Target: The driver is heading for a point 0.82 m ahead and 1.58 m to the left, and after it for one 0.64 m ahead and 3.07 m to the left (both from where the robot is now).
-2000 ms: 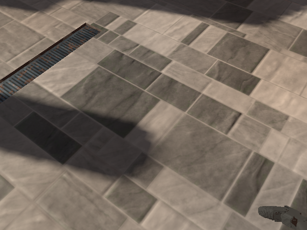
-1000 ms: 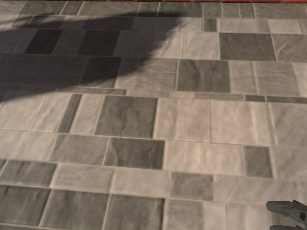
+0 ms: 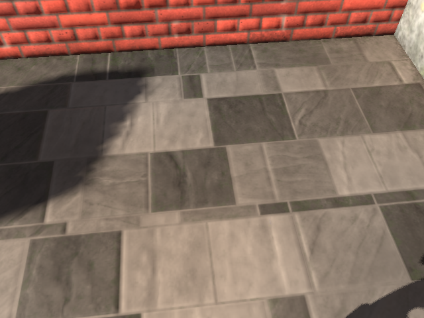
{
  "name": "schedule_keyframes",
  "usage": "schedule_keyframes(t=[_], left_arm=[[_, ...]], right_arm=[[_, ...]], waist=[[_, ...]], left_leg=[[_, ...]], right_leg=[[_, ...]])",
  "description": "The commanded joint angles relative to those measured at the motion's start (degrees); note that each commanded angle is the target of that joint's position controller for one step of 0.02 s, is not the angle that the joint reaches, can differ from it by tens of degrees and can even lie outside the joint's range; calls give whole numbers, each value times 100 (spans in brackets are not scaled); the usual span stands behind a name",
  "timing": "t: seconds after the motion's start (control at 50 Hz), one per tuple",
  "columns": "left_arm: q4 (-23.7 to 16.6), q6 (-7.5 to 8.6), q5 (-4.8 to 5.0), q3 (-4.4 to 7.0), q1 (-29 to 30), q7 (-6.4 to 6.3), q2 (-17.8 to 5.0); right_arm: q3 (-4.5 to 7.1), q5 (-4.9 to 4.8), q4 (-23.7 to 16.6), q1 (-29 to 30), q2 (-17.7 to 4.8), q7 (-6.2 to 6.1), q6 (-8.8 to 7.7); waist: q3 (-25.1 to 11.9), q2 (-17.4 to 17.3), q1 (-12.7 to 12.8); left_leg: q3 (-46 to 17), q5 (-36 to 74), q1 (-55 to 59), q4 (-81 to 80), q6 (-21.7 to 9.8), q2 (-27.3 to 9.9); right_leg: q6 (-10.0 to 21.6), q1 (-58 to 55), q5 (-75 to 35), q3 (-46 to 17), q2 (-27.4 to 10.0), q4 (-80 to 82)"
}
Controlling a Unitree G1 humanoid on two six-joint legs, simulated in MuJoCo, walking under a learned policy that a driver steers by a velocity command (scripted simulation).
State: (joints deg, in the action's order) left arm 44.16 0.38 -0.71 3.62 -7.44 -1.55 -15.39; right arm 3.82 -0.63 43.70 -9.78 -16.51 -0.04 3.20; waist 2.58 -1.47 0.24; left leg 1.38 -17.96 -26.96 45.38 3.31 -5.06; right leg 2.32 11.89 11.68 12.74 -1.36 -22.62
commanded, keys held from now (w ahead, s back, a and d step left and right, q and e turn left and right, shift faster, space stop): q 1.00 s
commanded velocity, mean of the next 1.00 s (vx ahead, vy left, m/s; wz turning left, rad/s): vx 0.01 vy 0.00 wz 0.57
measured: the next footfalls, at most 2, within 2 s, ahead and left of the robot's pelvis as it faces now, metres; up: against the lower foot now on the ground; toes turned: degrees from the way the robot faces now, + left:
left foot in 0.08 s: +0.07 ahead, +0.13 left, +0.00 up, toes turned +7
right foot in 0.52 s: +0.13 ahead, -0.09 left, +0.00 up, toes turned +24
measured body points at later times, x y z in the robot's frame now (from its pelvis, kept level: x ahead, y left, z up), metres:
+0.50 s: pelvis +0.04 +0.01 +0.00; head +0.08 +0.03 +0.44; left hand +0.11 +0.33 -0.11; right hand +0.28 -0.22 -0.09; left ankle +0.03 +0.13 -0.74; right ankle +0.09 -0.11 -0.73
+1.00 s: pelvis +0.02 +0.03 -0.01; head +0.04 +0.07 +0.44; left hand -0.04 +0.35 -0.13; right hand +0.32 -0.11 -0.09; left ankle -0.04 +0.11 -0.74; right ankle +0.09 -0.11 -0.72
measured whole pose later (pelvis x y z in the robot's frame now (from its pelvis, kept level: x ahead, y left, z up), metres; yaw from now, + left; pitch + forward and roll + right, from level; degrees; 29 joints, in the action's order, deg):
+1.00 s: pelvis +0.02 +0.03 -0.01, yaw +36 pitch +1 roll -1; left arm 43.9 -1.1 -0.4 4.9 -6.9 -1.1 -18.8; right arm 4.6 -0.2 34.6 -9.8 -17.9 0.3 3.4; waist 4.0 1.9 0.7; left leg 0.6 -17.0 -17.6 33.3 -1.9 0.4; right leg -3.3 20.2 27.7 4.4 -6.0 -45.7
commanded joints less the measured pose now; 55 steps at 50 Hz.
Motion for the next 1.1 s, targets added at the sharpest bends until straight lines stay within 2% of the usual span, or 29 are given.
schedule_keyframes(t=[0.02, 0.06, 0.08, 0.1, 0.12, 0.14, 0.16, 0.2, 0.24, 0.32, 0.44, 0.5, 0.52, 0.54, 0.56, 0.58, 0.6, 0.64, 0.7, 0.78, 0.88, 0.92, 0.94, 0.96, 0.98, 1.0, 1.02, 1.06, 1.1], left_arm=[[-265, -36, 110, 298, 104, -22, -1067], [-185, -75, 224, 310, 98, -33, -1039], [-43, -73, 193, 292, -245, -15, -899], [-231, -27, -55, 209, -118, 14, -619], [-492, -22, -112, 168, 374, -2, -571], [-458, -41, -26, 236, 534, 10, -796], [-448, -51, 94, 241, 543, 7, -753], [-335, -73, 46, 291, 441, -92, -842], [-298, -64, 52, 281, 309, -90, -746], [-318, -41, 85, 205, 430, -73, -567], [-319, 13, 127, 223, 390, 47, -694], [-213, 116, 131, 265, -32, 127, -722], [-162, 132, 89, 324, -204, 120, -902], [-216, 103, -15, 403, -279, 68, -1312], [-207, 81, -193, 430, -175, 84, -1529], [-368, 112, -178, 341, 42, 74, -1208], [-435, 112, -124, 260, 321, 41, -909], [-481, 83, 39, 202, 537, -24, -753], [-407, -5, -4, 201, 169, -134, -822], [-399, -72, 9, 302, -11, -124, -1100], [-408, -90, 135, 378, 97, 16, -1309], [-370, -85, 251, 373, 197, 37, -1277], [-237, -67, 244, 325, -94, 62, -1076], [-266, -58, 35, 233, -236, 94, -752], [-633, -42, -146, 153, 140, 55, -604], [-712, -39, -29, 236, 505, 2, -869], [-712, -56, 91, 277, 533, -14, -966], [-544, -90, 33, 336, 339, -84, -1046], [-508, -79, 13, 332, 171, -54, -967]], right_arm=[[153, -13, -525, 97, -504, 96, -22], [195, -10, -496, -148, -523, 132, -37], [295, 20, -471, -343, -811, 76, -55], [484, 59, -524, -606, -1555, -55, -83], [459, 206, -619, -674, -1650, -34, -150], [395, 208, -628, -703, -1415, 27, -264], [376, 149, -628, -464, -1318, 10, -347], [303, -43, -713, 55, -1027, -77, -342], [281, 3, -779, 124, -1013, -143, -285], [338, -14, -813, 52, -1138, -215, -226], [347, -10, -897, 235, -1173, -167, -127], [307, -87, -977, 478, -1094, -189, -70], [266, -79, -999, 403, -957, -211, -61], [173, 15, -1004, 124, -614, -198, -70], [242, -28, -1178, 29, -788, -191, -126], [379, 17, -1039, -89, -1250, -187, -160], [467, -45, -907, -128, -1394, -171, -131], [432, -29, -784, -197, -1126, -195, -11], [305, -105, -1005, 147, -758, -136, -6], [198, -52, -1228, 381, -596, -55, -22], [238, -61, -1273, 145, -706, 60, 49], [281, -54, -1163, -219, -689, 100, 73], [354, -37, -1078, -460, -835, 56, 70], [512, -45, -1113, -673, -1411, -34, 40], [530, 103, -1324, -601, -1834, -40, -62], [478, 229, -1288, -727, -1571, 26, -213], [407, 199, -1227, -471, -1401, 25, -310], [312, 11, -1250, 79, -1098, -54, -322], [255, 30, -1297, 143, -1043, -125, -286]], waist=[[-536, 731, 18], [-613, 660, -166], [-706, 231, -168], [-877, -1260, -92], [-1045, -1720, -329], [-1255, -837, -470], [-1078, -647, -306], [-866, -408, -73], [-989, -515, 43], [-1025, -553, -62], [-848, -860, -133], [-824, -867, 138], [-864, -639, 144], [-1000, 598, -55], [-750, 1851, -198], [-701, 1311, -154], [-563, 982, -240], [-345, 869, -215], [-355, 1016, 43], [-632, 1094, 241], [-627, 1197, 136], [-641, 1073, -122], [-702, 712, -168], [-742, -677, -103], [-739, -1687, -128], [-1110, -1039, -494], [-821, -857, -298], [-576, -592, -44], [-724, -626, 63]], left_leg=[[149, -188, 179, -518, -184, 38], [347, 653, 856, -1607, -420, 278], [-5, 1884, 1455, -2169, -646, 253], [-1667, 4496, 2534, -2149, -1232, -951], [-3028, 5301, 2847, -2282, -2441, -1849], [-2676, 5022, 2839, -2343, -2507, -1671], [-2177, 4519, 2751, -2314, -2175, -1316], [-1808, 3879, 2473, -2345, -1715, -942], [-1691, 4011, 2225, -2369, -1692, -775], [-1817, 3480, 2205, -2321, -1649, -663], [-2477, 2517, 1690, -2255, -1583, -535], [-2714, 2165, 1541, -1929, -1283, -259], [-2589, 1465, 1175, -1644, -1020, -16], [-1827, -223, 424, -406, -669, 614], [-1038, -2053, -614, 711, -364, 1247], [-1159, -1897, -686, 1822, -189, 824], [-1104, -1470, -664, 2218, -120, 746], [-957, -836, -861, 2522, 91, 658], [-544, -479, -940, 1958, 260, 556], [-291, -581, -481, 788, 282, 275], [145, -334, 507, -522, -5, 329], [330, 461, 1211, -1657, -299, 478], [146, 1089, 1896, -2189, -506, 547], [-1374, 2951, 2863, -2474, -928, -471], [-3174, 4353, 2917, -2367, -2132, -1759], [-3132, 3751, 2631, -2563, -2500, -1773], [-2581, 3171, 2421, -2615, -2175, -1379], [-2040, 2597, 2123, -2591, -1628, -862], [-1869, 2872, 1904, -2590, -1606, -661]], right_leg=[[993, -711, -1941, -1008, -1887, 332], [602, -633, -1938, -721, -1681, -312], [191, -355, -1419, -440, -1320, -987], [-365, 1067, 252, 34, -620, -2616], [-690, 2374, 2830, -612, 215, -3925], [-648, 2538, 2815, -1363, 117, -4614], [-564, 2690, 2317, -1518, 18, -4667], [-564, 2722, 1568, -1629, -93, -4220], [-638, 2311, 1187, -1585, 64, -4039], [-749, 1957, 885, -1655, 182, -2823], [-668, 1130, 870, -1703, 365, -1656], [-479, 344, 25, -1597, 392, -153], [-321, -240, -532, -1819, 1, 238], [135, -888, -1398, -2947, -1251, 408], [1209, -662, -2279, -4269, -2209, 557], [1514, -476, -2092, -4137, -2311, 598], [1251, -315, -1787, -3457, -1904, 527], [917, -355, -1385, -2666, -1402, 488], [977, -699, -1681, -2074, -1229, 531], [1084, -1087, -2026, -1802, -1505, 450], [941, -757, -2091, -1459, -1669, 230], [611, -512, -1781, -1197, -1585, -257], [243, -83, -1199, -904, -1377, -813], [-316, 1191, 513, -359, -798, -2301], [-694, 2610, 2815, -667, 33, -3645], [-668, 2607, 2814, -1472, 6, -4490], [-568, 2653, 2306, -1619, -107, -4643], [-547, 2602, 1443, -1690, -197, -4310], [-630, 2210, 971, -1625, -17, -4357]])
Keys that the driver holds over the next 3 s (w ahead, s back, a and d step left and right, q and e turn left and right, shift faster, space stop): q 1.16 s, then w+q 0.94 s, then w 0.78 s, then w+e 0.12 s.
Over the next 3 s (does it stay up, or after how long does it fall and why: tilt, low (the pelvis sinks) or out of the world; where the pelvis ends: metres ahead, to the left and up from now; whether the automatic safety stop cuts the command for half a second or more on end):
stays up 0.27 0.86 -0.01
